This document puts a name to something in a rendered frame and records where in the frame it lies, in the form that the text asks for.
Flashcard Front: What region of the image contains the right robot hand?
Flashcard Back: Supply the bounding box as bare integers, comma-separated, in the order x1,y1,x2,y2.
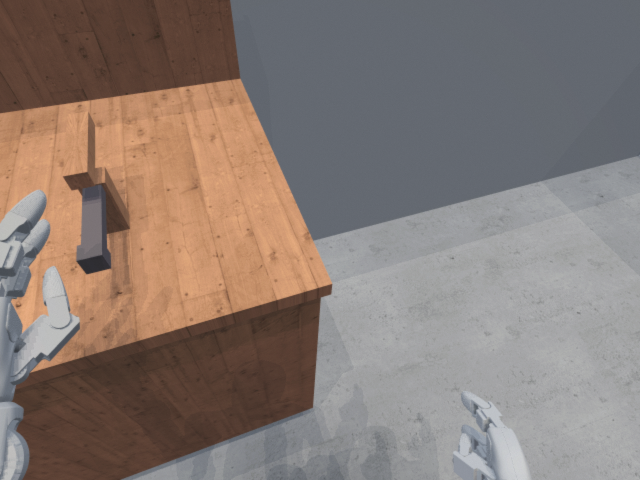
453,391,532,480

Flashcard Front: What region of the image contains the left robot hand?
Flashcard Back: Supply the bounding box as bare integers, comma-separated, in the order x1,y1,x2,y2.
0,190,80,402

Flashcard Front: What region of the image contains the counter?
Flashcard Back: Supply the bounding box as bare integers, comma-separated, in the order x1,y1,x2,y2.
0,0,332,480

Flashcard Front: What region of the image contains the tap lever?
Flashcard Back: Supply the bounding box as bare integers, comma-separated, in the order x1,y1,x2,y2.
76,185,111,274

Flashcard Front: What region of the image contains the left robot forearm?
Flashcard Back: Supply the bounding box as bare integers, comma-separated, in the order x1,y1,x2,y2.
0,402,29,480

